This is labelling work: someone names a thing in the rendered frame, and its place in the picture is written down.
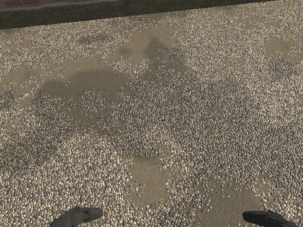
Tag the robot right hand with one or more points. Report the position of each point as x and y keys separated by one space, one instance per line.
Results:
x=267 y=218

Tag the robot left hand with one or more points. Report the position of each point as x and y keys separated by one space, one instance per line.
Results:
x=77 y=216

